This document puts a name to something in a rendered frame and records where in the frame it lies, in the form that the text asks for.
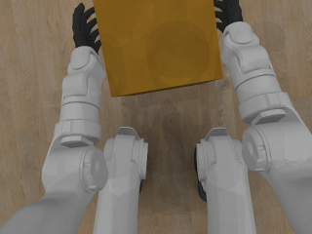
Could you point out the robot right shin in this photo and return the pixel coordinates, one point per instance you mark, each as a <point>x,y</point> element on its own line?
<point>216,132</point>

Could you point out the right robot upper arm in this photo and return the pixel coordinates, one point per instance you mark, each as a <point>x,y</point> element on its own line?
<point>282,152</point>

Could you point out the robot left shin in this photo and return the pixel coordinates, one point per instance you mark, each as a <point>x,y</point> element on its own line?
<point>108,148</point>

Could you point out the left robot forearm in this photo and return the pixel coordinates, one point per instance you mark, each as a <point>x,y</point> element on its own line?
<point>80,102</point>

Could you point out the right robot hand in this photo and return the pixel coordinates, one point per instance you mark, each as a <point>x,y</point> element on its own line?
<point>231,12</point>

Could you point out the left robot upper arm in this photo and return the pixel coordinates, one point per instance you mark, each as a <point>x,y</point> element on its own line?
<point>71,178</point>

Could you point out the robot shin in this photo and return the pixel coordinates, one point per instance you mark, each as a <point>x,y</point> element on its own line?
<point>216,132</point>
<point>108,148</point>

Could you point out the right robot forearm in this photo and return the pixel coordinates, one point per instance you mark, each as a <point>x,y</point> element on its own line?
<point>254,79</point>

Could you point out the left robot hand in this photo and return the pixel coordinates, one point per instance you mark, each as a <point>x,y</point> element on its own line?
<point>82,35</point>

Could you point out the carton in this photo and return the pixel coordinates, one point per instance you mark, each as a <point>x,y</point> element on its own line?
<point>157,45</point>

